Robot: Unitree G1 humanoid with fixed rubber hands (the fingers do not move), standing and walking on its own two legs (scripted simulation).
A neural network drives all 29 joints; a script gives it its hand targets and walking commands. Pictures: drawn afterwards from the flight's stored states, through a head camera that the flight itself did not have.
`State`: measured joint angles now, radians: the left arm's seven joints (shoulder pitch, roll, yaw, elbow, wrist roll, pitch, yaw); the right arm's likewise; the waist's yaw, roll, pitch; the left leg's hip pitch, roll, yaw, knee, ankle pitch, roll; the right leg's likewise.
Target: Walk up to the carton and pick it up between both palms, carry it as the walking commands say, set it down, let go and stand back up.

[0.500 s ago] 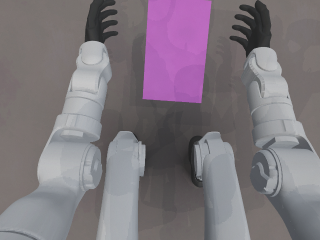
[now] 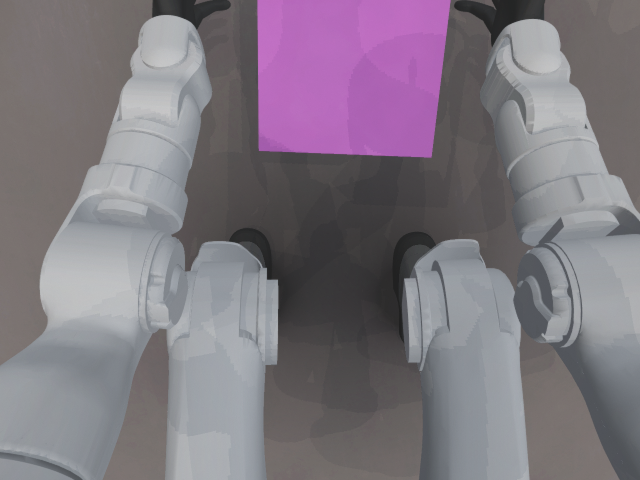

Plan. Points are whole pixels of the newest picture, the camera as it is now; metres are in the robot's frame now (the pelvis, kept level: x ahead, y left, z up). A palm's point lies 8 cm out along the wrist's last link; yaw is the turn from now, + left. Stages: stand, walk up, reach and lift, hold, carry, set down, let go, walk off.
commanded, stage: reach and lift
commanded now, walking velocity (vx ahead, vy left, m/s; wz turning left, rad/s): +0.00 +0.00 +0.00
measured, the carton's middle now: (344, 31) +0.52 +0.00 -0.27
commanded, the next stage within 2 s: none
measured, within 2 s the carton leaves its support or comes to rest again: leaves its support in 1.10 s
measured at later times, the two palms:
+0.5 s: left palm (183, 13) +0.52 +0.15 -0.21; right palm (510, 17) +0.52 -0.15 -0.21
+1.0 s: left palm out of the picture +0.54 +0.12 -0.21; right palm (479, 7) +0.53 -0.12 -0.20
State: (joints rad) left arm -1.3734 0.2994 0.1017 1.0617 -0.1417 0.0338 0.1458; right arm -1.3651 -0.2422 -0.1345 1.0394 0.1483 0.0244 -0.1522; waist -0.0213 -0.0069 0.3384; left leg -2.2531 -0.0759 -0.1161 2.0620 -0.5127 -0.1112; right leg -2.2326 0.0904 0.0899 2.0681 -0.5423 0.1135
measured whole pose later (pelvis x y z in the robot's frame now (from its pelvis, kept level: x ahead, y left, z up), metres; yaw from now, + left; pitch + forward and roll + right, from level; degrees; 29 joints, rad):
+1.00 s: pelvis -0.01 +0.00 -0.02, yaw +0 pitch +32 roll -1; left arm -1.56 0.25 0.14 1.16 -0.08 0.06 0.18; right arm -1.55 -0.20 -0.15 1.16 0.12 0.05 -0.18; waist -0.03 0.00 0.51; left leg -2.18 -0.08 -0.11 2.14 -0.52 -0.11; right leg -2.16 0.09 0.09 2.14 -0.55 0.12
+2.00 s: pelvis -0.02 +0.00 +0.00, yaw +0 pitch +28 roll -2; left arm -1.46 0.17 0.25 0.83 0.03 0.31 0.18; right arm -1.42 -0.07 -0.35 0.78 -0.05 0.29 -0.21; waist -0.02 0.00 0.52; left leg -2.05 -0.16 -0.15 2.09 -0.52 -0.14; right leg -2.02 0.12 0.10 2.09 -0.56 0.13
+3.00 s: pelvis -0.03 +0.00 +0.08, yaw +0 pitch +22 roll -2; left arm -1.35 0.07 0.34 0.63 0.12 0.43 0.16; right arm -1.31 0.00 -0.42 0.58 -0.10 0.41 -0.19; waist -0.01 0.01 0.52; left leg -1.75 -0.15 -0.16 1.85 -0.47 -0.13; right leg -1.73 0.13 0.11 1.84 -0.50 0.12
